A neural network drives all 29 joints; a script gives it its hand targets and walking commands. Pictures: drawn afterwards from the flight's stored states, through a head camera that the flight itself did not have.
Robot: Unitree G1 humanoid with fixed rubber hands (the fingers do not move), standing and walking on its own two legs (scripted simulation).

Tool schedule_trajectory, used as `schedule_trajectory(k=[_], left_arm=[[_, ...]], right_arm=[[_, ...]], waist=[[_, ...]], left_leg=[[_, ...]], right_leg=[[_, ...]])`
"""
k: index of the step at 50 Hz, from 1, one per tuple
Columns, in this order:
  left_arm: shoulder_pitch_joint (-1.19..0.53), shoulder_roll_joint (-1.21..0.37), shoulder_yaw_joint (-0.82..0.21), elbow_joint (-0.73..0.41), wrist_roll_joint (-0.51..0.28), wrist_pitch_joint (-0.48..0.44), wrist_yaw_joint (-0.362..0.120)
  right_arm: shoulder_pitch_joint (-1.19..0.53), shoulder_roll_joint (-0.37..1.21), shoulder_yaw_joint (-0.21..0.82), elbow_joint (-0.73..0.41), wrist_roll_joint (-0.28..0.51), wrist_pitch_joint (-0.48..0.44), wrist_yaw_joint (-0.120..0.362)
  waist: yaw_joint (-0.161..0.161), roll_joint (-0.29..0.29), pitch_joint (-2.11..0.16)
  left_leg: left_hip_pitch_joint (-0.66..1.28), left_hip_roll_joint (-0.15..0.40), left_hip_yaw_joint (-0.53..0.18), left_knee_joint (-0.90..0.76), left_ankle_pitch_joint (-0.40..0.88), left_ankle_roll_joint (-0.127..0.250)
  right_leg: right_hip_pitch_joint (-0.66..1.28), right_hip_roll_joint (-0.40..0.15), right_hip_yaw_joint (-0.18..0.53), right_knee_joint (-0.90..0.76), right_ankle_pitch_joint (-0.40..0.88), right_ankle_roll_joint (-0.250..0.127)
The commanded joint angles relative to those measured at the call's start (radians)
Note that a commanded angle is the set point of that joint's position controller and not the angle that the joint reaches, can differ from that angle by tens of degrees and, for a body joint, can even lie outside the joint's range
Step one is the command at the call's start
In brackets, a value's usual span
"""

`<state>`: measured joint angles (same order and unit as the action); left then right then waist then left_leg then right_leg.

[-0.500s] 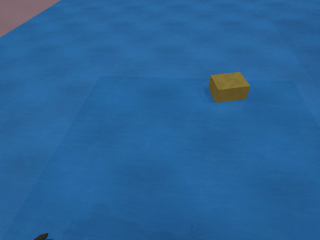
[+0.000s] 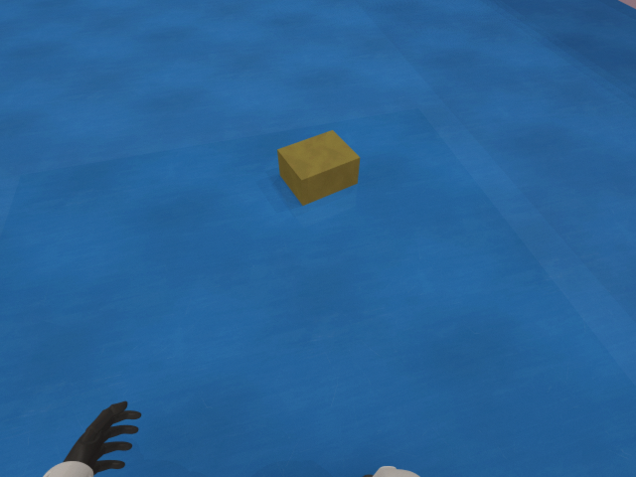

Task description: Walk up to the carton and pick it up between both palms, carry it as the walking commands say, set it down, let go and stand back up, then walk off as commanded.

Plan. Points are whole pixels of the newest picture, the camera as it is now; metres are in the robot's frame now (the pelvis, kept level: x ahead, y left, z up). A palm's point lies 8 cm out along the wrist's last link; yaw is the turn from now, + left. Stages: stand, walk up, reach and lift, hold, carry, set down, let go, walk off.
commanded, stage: walk up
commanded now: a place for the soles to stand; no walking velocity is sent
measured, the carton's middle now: (318, 166) +1.42 -0.08 -0.68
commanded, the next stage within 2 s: none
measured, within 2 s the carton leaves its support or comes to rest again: neither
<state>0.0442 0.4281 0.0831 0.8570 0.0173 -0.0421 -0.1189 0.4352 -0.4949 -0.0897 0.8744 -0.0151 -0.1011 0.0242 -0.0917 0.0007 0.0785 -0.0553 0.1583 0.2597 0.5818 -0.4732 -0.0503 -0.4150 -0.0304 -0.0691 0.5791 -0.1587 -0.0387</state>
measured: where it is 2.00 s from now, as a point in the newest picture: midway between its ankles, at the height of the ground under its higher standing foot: (319, 299)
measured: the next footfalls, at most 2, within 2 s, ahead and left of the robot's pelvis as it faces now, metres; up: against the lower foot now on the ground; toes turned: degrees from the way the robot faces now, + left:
left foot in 0.28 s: +0.26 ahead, +0.14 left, +0.00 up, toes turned +4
right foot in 0.54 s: +0.36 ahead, -0.13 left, +0.00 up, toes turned -12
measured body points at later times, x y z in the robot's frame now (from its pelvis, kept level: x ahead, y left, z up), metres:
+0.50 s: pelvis +0.23 +0.00 +0.00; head +0.26 +0.00 +0.45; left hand +0.37 +0.31 -0.11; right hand +0.26 -0.34 -0.09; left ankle +0.23 +0.14 -0.72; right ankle +0.27 -0.12 -0.70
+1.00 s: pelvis +0.42 +0.00 -0.01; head +0.45 +0.00 +0.44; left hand +0.52 +0.33 -0.11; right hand +0.51 -0.34 -0.10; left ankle +0.48 +0.11 -0.72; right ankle +0.40 -0.13 -0.66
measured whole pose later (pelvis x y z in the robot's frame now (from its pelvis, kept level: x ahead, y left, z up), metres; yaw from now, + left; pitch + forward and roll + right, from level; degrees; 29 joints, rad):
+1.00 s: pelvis +0.42 +0.00 -0.01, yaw -4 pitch -1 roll +2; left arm 0.25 0.45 0.06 0.89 0.00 -0.06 -0.03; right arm 0.24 -0.43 -0.06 0.82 0.00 -0.11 0.03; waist 0.02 -0.05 0.07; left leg -0.38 0.02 0.13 0.68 -0.29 0.03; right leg -0.49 -0.08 0.01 1.16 -0.43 -0.03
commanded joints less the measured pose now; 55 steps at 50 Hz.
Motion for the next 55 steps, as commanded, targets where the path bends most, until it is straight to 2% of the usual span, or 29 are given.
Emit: schedule_trajectory(k=[1, 2, 3, 5, 7, 11, 14, 15, 16, 17, 18, 21, 25, 27, 28, 29, 30, 31, 34, 39, 42, 43, 44, 45, 46, 47, 50, 53, 55], left_arm=[[0.351, 0.325, 0.106, -0.021, -0.012, -0.020, 0.040], [0.338, 0.339, 0.105, -0.040, -0.033, -0.022, 0.054], [0.269, 0.318, 0.098, -0.064, -0.039, -0.018, 0.067], [0.187, 0.260, 0.073, -0.097, -0.029, -0.026, 0.088], [0.128, 0.245, 0.065, -0.117, -0.020, -0.040, 0.085], [0.118, 0.276, 0.058, -0.134, -0.012, -0.055, 0.070], [0.038, 0.231, 0.034, -0.152, -0.013, -0.049, 0.064], [0.008, 0.170, 0.018, -0.172, -0.017, -0.054, 0.065], [0.040, 0.138, 0.019, -0.176, -0.033, -0.060, 0.072], [0.023, 0.210, 0.027, -0.161, -0.021, -0.062, 0.085], [0.028, 0.218, 0.028, -0.135, -0.025, -0.067, 0.087], [0.078, 0.191, 0.019, -0.091, -0.017, -0.070, 0.065], [0.152, 0.164, 0.040, -0.052, -0.003, -0.067, 0.041], [0.289, 0.201, 0.066, 0.012, 0.004, -0.071, 0.047], [0.409, 0.285, 0.097, 0.023, 0.005, -0.075, 0.062], [0.457, 0.385, 0.109, 0.008, 0.001, -0.084, 0.070], [0.371, 0.360, 0.098, -0.021, -0.009, -0.083, 0.079], [0.303, 0.329, 0.090, -0.038, -0.008, -0.080, 0.088], [0.223, 0.261, 0.071, -0.050, -0.010, -0.083, 0.097], [0.218, 0.282, 0.057, -0.078, -0.004, -0.085, 0.086], [0.147, 0.260, 0.035, -0.099, -0.014, -0.072, 0.081], [0.133, 0.208, 0.014, -0.108, -0.015, -0.070, 0.080], [0.142, 0.144, 0.008, -0.134, -0.035, -0.069, 0.076], [0.122, 0.196, 0.019, -0.139, -0.034, -0.064, 0.091], [0.125, 0.226, 0.021, -0.117, -0.032, -0.054, 0.101], [0.142, 0.228, 0.019, -0.100, -0.031, -0.055, 0.102], [0.193, 0.203, 0.021, -0.055, -0.011, -0.052, 0.081], [0.171, 0.170, 0.031, -0.059, -0.002, -0.054, 0.059], [0.204, 0.170, 0.040, -0.040, 0.000, -0.059, 0.055]], right_arm=[[-0.089, -0.138, -0.011, -0.140, 0.030, -0.020, -0.012], [-0.100, -0.155, -0.006, -0.139, 0.042, -0.021, -0.016], [-0.123, -0.184, -0.012, -0.121, 0.045, -0.018, -0.017], [-0.097, -0.177, -0.014, -0.094, 0.025, -0.021, -0.015], [-0.043, -0.165, -0.018, -0.062, 0.009, -0.012, 0.004], [-0.071, -0.123, -0.021, -0.081, -0.004, -0.013, 0.035], [0.052, -0.162, -0.049, -0.042, -0.014, -0.028, 0.036], [0.178, -0.245, -0.077, -0.020, -0.020, -0.037, 0.020], [0.193, -0.339, -0.100, -0.037, -0.015, -0.044, 0.014], [0.135, -0.312, -0.104, -0.065, 0.003, -0.040, 0.009], [0.082, -0.275, -0.088, -0.083, 0.012, -0.034, -0.001], [-0.033, -0.227, -0.062, -0.118, 0.007, -0.021, -0.014], [-0.120, -0.225, -0.046, -0.134, 0.009, -0.020, 0.006], [-0.144, -0.165, -0.019, -0.146, 0.019, -0.010, 0.012], [-0.183, -0.117, -0.002, -0.172, 0.024, -0.011, 0.015], [-0.215, -0.104, 0.009, -0.188, 0.032, -0.008, 0.008], [-0.238, -0.164, -0.007, -0.161, 0.030, 0.003, -0.001], [-0.208, -0.174, -0.012, -0.128, 0.026, -0.001, -0.001], [-0.112, -0.163, -0.017, -0.051, 0.011, -0.009, 0.007], [-0.193, -0.111, -0.011, -0.062, 0.007, -0.007, 0.037], [-0.099, -0.122, -0.027, -0.027, 0.007, -0.014, 0.038], [0.006, -0.172, -0.048, 0.005, 0.002, -0.021, 0.028], [0.113, -0.296, -0.084, -0.003, -0.006, -0.029, 0.013], [0.114, -0.305, -0.090, -0.027, 0.014, -0.025, 0.005], [0.053, -0.280, -0.082, -0.048, 0.031, -0.018, -0.002], [0.004, -0.252, -0.071, -0.066, 0.030, -0.016, -0.009], [-0.084, -0.213, -0.051, -0.086, 0.015, -0.012, -0.011], [-0.100, -0.223, -0.047, -0.095, 0.003, -0.018, 0.002], [-0.160, -0.222, -0.043, -0.114, 0.011, -0.014, 0.010]], waist=[[0.291, -0.273, -0.286], [0.253, -0.225, -0.314], [0.228, -0.102, -0.251], [0.167, -0.055, -0.148], [0.125, -0.102, -0.111], [0.102, -0.172, -0.093], [-0.007, -0.082, -0.113], [-0.087, 0.165, -0.115], [-0.078, 0.367, -0.134], [-0.057, 0.190, -0.126], [-0.019, 0.122, -0.107], [0.037, 0.135, -0.066], [0.097, 0.215, -0.083], [0.174, 0.052, -0.137], [0.261, -0.178, -0.155], [0.271, -0.287, -0.186], [0.226, -0.090, -0.121], [0.191, -0.047, -0.073], [0.137, -0.093, -0.044], [0.134, -0.158, -0.053], [0.043, -0.121, -0.093], [-0.023, 0.019, -0.152], [-0.073, 0.296, -0.207], [-0.058, 0.191, -0.245], [-0.020, 0.070, -0.201], [0.010, 0.042, -0.152], [0.048, 0.097, -0.080], [0.056, 0.167, -0.059], [0.090, 0.179, -0.074]], left_leg=[[-0.583, -0.079, -0.013, 0.593, 0.426, 0.078], [-0.696, -0.116, -0.193, 0.724, 0.004, 0.083], [-0.696, -0.048, -0.270, 0.755, 0.013, 0.092], [-0.664, 0.006, -0.305, 0.590, 0.048, 0.078], [-0.546, 0.013, -0.268, 0.383, 0.034, 0.063], [-0.379, -0.024, -0.189, 0.148, 0.162, 0.065], [-0.016, -0.109, -0.120, 0.032, 0.288, 0.086], [0.117, 0.021, -0.366, -0.135, 0.022, 0.144], [0.206, 0.290, -0.862, -0.322, -0.022, 0.320], [0.188, 0.333, -0.868, -0.298, 0.056, 0.380], [0.140, 0.315, -0.769, -0.256, 0.156, 0.395], [-0.036, 0.259, -0.461, -0.210, 0.396, 0.347], [-0.234, 0.169, -0.298, -0.166, 0.301, 0.265], [-0.426, 0.083, -0.213, 0.041, 0.170, 0.196], [-0.629, -0.036, -0.112, 0.382, 0.120, 0.133], [-0.796, -0.159, -0.223, 0.613, -0.057, 0.101], [-0.797, -0.102, -0.376, 0.682, -0.016, 0.099], [-0.781, -0.084, -0.391, 0.651, 0.028, 0.101], [-0.652, -0.026, -0.343, 0.443, 0.049, 0.067], [-0.463, -0.059, -0.216, 0.170, 0.172, 0.073], [-0.141, -0.141, -0.132, 0.016, 0.283, 0.106], [0.067, -0.160, -0.169, -0.032, 0.230, 0.138], [0.248, 0.108, -0.658, -0.192, 0.072, 0.249], [0.223, 0.251, -0.908, -0.281, 0.117, 0.355], [0.154, 0.261, -0.841, -0.246, 0.128, 0.374], [0.096, 0.249, -0.753, -0.242, 0.166, 0.375], [-0.112, 0.183, -0.484, -0.223, 0.299, 0.337], [-0.240, 0.173, -0.423, -0.245, 0.289, 0.327], [-0.320, 0.138, -0.382, -0.226, 0.116, 0.289]], right_leg=[[0.745, -0.207, 0.399, -0.154, -0.223, -0.221], [0.745, -0.362, 0.624, -0.212, -0.097, -0.309], [0.664, -0.376, 0.545, -0.192, -0.015, -0.327], [0.507, -0.322, 0.411, -0.188, 0.097, -0.275], [0.347, -0.251, 0.272, -0.186, 0.145, -0.235], [0.160, -0.246, 0.248, -0.204, -0.011, -0.229], [-0.125, -0.122, 0.134, -0.019, -0.318, -0.132], [-0.282, -0.017, 0.017, 0.318, -0.280, -0.070], [-0.463, 0.101, 0.033, 0.591, -0.375, -0.014], [-0.466, 0.036, 0.164, 0.700, -0.374, 0.004], [-0.463, 0.010, 0.180, 0.722, -0.346, 0.011], [-0.336, -0.090, 0.114, 0.398, -0.385, 0.013], [0.023, -0.017, 0.003, 0.098, -0.158, -0.003], [0.344, 0.046, -0.041, 0.007, -0.064, -0.003], [0.497, -0.099, 0.229, -0.153, -0.336, -0.058], [0.512, -0.402, 0.755, -0.362, -0.513, -0.201], [0.452, -0.442, 0.706, -0.332, -0.507, -0.251], [0.405, -0.408, 0.602, -0.297, -0.436, -0.263], [0.300, -0.335, 0.316, -0.233, -0.030, -0.238], [0.219, -0.315, 0.159, -0.184, 0.159, -0.220], [0.037, -0.241, 0.042, -0.047, 0.034, -0.143], [-0.067, -0.174, -0.027, 0.195, 0.090, -0.102], [-0.316, 0.000, -0.107, 0.595, -0.043, -0.008], [-0.377, 0.014, 0.058, 0.712, -0.314, -0.004], [-0.391, -0.021, 0.141, 0.773, -0.302, -0.001], [-0.399, -0.052, 0.154, 0.740, -0.286, 0.002], [-0.256, -0.112, 0.106, 0.439, -0.298, 0.023], [-0.106, -0.082, 0.048, 0.267, -0.239, 0.012], [0.027, -0.051, 0.017, 0.141, -0.138, 0.000]])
